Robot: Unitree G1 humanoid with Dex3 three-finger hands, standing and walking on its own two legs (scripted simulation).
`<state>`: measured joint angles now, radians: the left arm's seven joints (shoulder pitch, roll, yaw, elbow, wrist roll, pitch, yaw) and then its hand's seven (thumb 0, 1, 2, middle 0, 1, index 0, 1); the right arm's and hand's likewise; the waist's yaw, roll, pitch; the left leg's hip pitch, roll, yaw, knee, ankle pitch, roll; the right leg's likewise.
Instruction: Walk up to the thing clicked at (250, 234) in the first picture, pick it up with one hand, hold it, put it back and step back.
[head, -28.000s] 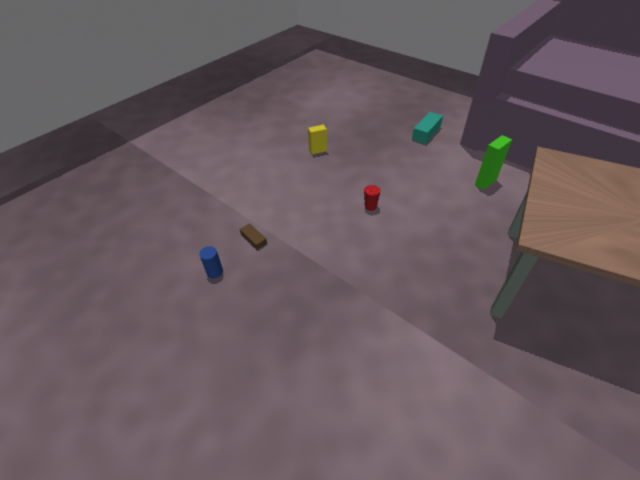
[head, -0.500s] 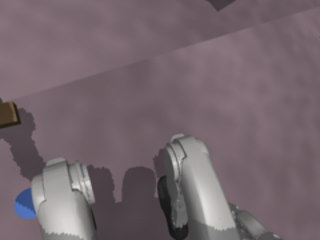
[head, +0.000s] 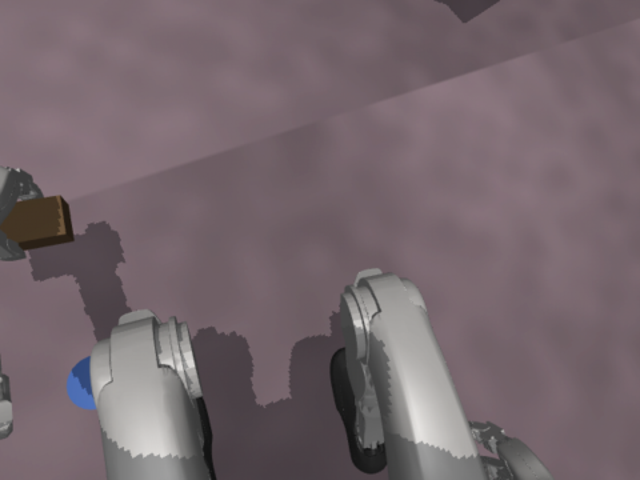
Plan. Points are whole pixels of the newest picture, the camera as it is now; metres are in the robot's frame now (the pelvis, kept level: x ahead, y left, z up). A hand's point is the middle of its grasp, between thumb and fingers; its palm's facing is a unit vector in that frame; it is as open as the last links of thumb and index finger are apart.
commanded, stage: lift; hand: left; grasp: from above
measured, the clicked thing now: (11, 228) +0.45 +0.35 -0.18
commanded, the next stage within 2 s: hold in 1.66 s
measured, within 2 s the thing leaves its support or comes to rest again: neither
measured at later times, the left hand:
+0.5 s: hand out of the picture +0.39 +0.35 -0.04, palm faces -0.45 -0.11 -0.89, open 8.2 cm
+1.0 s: hand out of the picture +0.33 +0.31 +0.18, palm faces -0.41 -0.15 -0.90, open 8.2 cm
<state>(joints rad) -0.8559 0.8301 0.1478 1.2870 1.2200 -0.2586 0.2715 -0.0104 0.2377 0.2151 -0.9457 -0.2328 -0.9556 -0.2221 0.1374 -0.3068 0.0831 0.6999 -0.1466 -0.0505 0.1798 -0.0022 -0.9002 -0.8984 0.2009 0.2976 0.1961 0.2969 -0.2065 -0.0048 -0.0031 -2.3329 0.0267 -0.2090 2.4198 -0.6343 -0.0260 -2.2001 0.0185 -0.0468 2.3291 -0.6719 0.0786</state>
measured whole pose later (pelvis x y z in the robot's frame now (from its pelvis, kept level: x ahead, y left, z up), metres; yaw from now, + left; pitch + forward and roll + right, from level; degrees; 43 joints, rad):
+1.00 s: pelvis +0.01 +0.00 +0.25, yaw +7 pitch +24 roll -4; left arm -0.32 0.55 -0.05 0.59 0.96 -0.03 0.03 0.00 0.30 0.17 -0.88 -0.29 -0.90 -0.27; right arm 0.15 -0.25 -0.01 0.66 0.02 0.04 -0.02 0.00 -0.89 -0.89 0.20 0.30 0.20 0.30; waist -0.07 0.05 -0.16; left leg -1.47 0.07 -0.06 1.61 -0.56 -0.01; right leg -1.40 -0.03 -0.01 1.56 -0.58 0.06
